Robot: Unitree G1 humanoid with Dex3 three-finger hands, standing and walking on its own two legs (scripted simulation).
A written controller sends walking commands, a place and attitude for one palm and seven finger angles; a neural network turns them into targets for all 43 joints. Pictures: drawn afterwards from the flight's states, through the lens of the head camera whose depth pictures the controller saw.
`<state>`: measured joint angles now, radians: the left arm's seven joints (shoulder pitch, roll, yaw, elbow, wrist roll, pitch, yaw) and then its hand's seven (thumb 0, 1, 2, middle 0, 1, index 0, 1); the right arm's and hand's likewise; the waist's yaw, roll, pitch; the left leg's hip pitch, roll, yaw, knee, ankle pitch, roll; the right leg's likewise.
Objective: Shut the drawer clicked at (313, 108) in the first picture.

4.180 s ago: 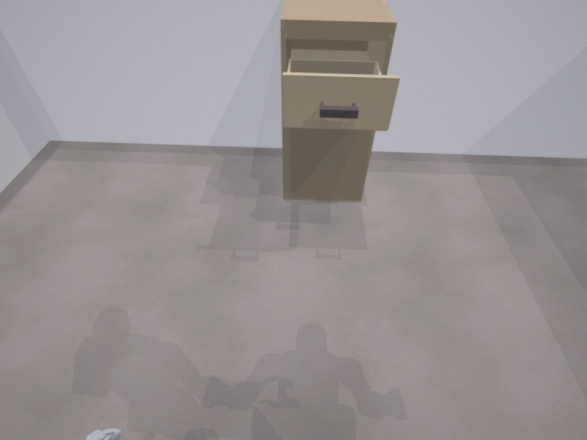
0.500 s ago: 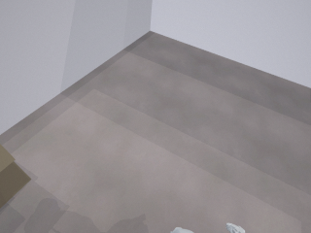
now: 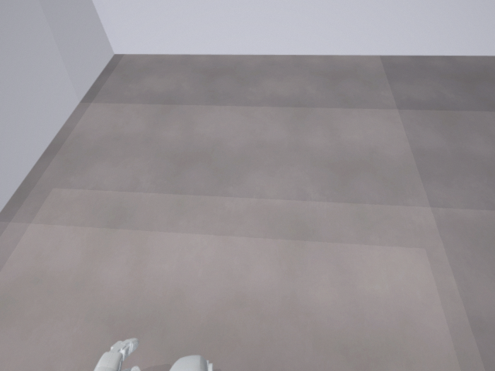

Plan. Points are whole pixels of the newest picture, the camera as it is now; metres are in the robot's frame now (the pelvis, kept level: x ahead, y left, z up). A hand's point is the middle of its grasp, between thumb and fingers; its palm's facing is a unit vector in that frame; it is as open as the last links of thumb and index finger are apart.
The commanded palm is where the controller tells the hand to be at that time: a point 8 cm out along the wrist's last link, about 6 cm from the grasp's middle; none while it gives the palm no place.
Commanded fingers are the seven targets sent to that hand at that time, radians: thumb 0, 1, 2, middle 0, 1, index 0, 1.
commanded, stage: turn to face it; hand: left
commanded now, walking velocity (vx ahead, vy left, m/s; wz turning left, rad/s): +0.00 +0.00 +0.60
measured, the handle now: out of the picture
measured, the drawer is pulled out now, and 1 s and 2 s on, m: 0.30 0.30 0.30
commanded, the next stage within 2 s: none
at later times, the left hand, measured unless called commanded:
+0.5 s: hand out of the picture +0.01 +0.24 -0.17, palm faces +0.28 -0.93 -0.23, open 7.4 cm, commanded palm none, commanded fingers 0.00 0.90 0.90 -0.20 -0.30 -0.20 -0.30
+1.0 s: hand out of the picture -0.03 +0.15 -0.14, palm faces +0.54 -0.79 -0.28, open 7.4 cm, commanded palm none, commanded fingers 0.00 0.90 0.90 -0.20 -0.30 -0.20 -0.30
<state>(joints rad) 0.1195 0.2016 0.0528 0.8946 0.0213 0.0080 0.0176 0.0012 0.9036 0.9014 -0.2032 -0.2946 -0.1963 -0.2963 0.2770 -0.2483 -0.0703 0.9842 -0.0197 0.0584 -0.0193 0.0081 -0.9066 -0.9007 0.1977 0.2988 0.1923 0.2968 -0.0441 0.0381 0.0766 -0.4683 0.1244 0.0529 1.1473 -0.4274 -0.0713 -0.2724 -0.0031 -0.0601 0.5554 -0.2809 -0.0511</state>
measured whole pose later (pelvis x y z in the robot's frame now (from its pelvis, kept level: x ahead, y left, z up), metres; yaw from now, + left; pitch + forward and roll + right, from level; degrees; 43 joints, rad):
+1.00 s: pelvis +0.01 -0.06 +0.01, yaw +34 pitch -1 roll +3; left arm 0.23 0.18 0.03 0.89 0.02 0.02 0.02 0.00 0.90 0.90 -0.21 -0.30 -0.20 -0.30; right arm 0.21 -0.28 -0.11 0.93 -0.02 0.08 0.03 0.01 -0.91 -0.90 0.20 0.30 0.19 0.30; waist -0.02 0.02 0.04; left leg -0.54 0.00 -0.02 1.16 -0.35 -0.07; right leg -0.18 -0.09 -0.13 0.49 -0.29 -0.01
